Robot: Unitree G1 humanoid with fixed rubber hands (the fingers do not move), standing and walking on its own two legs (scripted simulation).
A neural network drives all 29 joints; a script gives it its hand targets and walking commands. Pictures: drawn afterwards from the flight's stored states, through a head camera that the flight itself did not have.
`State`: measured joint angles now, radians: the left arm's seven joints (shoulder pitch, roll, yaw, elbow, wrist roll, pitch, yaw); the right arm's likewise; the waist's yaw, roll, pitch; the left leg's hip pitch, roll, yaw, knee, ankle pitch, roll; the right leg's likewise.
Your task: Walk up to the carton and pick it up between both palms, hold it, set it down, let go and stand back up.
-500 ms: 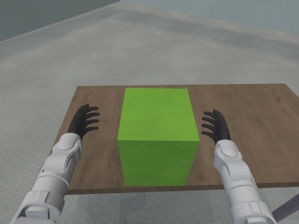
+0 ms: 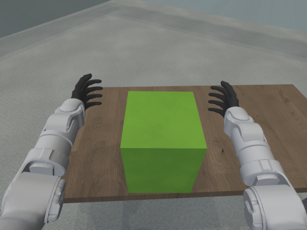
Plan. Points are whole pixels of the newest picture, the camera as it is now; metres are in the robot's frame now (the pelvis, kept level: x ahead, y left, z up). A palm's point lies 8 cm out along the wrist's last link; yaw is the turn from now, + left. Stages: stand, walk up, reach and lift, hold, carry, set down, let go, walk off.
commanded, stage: reach and lift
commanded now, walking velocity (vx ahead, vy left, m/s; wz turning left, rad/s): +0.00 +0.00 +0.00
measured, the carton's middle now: (160, 143) +0.40 -0.02 -0.01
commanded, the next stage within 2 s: none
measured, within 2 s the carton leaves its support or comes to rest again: neither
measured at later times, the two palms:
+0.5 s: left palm (83, 81) +0.45 +0.18 +0.19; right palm (233, 88) +0.44 -0.21 +0.18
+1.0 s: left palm (93, 112) +0.44 +0.18 +0.09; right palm (217, 119) +0.42 -0.19 +0.08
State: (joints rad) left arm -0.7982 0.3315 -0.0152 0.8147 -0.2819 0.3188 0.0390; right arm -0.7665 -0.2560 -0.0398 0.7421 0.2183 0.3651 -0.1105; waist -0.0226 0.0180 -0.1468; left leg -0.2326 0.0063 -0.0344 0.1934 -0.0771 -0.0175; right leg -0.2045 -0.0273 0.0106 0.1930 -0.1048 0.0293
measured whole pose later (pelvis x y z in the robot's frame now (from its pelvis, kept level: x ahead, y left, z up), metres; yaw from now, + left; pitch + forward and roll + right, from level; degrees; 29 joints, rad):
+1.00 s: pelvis -0.01 +0.00 +0.00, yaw +0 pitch +17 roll +0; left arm -0.92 0.26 0.05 1.13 -0.18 0.05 0.01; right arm -0.89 -0.18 -0.10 1.07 0.13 0.07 -0.10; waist -0.03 0.02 -0.20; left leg -0.45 0.01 -0.04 0.19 -0.03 -0.02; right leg -0.43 -0.02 0.02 0.20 -0.07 0.03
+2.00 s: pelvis +0.00 +0.00 -0.01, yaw -1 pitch +22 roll +0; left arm -0.80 0.06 0.29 1.09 0.14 -0.16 0.06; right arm -0.80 -0.01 -0.33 1.07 -0.13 -0.17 -0.10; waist -0.01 -0.01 -0.25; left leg -0.49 0.01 -0.02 0.11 0.00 -0.02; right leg -0.48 -0.02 0.03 0.13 -0.03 0.03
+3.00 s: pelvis +0.02 +0.00 +0.00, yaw -2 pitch +11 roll +0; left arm -0.68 -0.04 0.32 0.75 0.22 0.13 0.05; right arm -0.65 0.05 -0.32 0.69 -0.20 0.15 -0.06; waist -0.02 0.01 -0.19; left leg -0.15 0.01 0.01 -0.08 0.04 -0.01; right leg -0.17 -0.02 0.03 -0.04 0.01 0.03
